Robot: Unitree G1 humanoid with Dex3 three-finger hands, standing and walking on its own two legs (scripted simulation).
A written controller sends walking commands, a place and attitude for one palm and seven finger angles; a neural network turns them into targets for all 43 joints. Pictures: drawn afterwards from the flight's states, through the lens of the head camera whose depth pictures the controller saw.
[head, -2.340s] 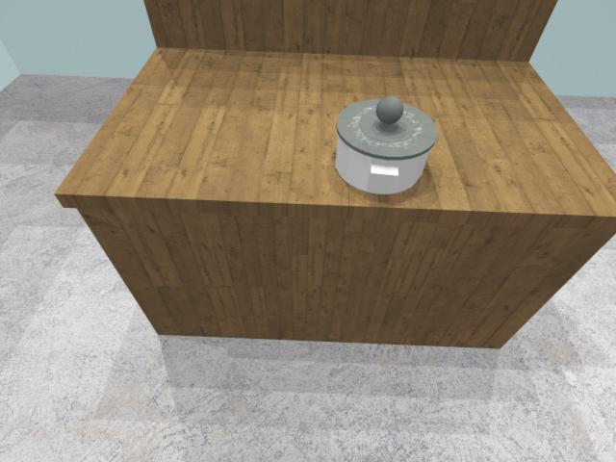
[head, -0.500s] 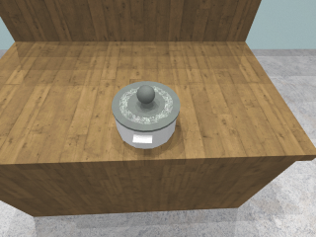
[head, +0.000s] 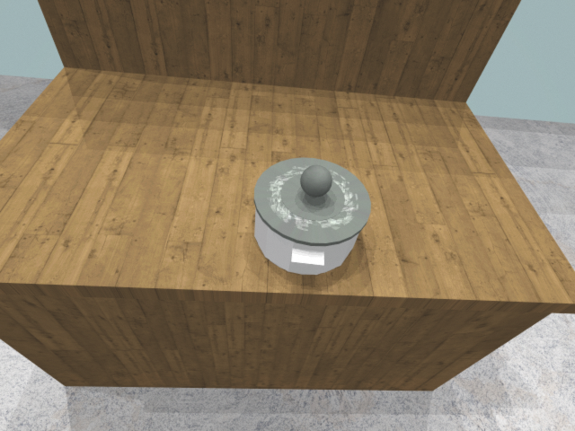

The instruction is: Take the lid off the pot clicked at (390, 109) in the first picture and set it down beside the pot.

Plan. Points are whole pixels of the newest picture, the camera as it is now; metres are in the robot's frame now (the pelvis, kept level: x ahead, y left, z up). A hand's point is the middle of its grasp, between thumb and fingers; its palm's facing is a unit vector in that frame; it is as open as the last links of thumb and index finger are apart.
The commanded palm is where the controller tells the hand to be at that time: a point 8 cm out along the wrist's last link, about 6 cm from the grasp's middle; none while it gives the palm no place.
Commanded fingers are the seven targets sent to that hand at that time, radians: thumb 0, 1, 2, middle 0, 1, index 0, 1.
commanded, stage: come to a stop and stand still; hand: left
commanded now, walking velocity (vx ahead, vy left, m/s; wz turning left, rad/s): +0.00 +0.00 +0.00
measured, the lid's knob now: (316, 181) +0.49 +0.00 +0.08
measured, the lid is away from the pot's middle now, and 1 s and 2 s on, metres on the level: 0.00 0.00 0.00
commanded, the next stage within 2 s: look again from close up in 0.70 s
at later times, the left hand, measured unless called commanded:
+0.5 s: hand out of the picture -0.06 +0.15 -0.18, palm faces +0.03 -0.99 -0.16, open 7.4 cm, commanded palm none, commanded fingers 0.00 0.90 0.90 -0.20 -0.30 -0.20 -0.30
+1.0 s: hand out of the picture -0.04 +0.14 -0.18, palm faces +0.05 -0.98 -0.17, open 7.4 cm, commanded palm none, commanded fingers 0.00 0.90 0.90 -0.20 -0.30 -0.20 -0.30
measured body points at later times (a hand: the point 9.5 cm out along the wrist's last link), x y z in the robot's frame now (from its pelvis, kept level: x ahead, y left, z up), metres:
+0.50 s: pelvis -0.02 +0.00 +0.00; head -0.02 +0.00 +0.45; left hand -0.06 +0.20 -0.16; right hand -0.07 -0.21 -0.16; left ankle +0.02 +0.06 -0.74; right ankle -0.06 -0.12 -0.74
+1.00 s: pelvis +0.00 -0.01 -0.01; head +0.00 -0.01 +0.44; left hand -0.04 +0.19 -0.17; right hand -0.01 -0.23 -0.17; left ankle +0.02 +0.06 -0.74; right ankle -0.06 -0.12 -0.74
